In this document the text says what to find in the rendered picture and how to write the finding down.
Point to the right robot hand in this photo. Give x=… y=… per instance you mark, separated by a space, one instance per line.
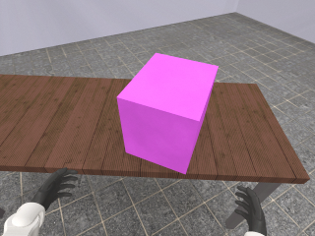
x=255 y=216

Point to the left robot hand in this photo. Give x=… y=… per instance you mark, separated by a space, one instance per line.
x=49 y=191

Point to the carton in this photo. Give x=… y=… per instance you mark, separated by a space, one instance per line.
x=163 y=108

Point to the table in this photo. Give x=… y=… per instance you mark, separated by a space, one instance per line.
x=52 y=122

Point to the robot left forearm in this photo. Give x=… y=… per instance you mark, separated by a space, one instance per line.
x=26 y=221

